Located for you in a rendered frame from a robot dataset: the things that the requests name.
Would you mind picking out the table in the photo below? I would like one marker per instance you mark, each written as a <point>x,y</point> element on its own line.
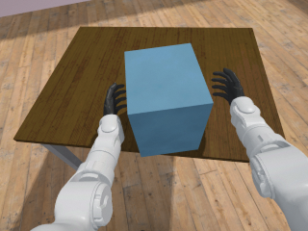
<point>68,110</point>

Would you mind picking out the robot right hand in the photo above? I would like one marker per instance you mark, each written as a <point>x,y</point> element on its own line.
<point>232,84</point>

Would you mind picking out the left robot upper arm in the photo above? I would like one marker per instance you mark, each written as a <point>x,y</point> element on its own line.
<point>81,206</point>

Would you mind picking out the robot left forearm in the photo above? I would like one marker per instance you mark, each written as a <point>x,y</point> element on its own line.
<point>102,159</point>

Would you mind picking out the carton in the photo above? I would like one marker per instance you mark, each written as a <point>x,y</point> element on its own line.
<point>168,101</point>

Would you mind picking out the robot right forearm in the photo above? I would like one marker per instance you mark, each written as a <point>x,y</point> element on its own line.
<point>256,136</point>

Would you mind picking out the robot left hand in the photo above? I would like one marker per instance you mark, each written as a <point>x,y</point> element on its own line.
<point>110,102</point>

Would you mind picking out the right robot upper arm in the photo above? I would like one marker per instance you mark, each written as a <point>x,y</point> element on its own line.
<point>282,175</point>

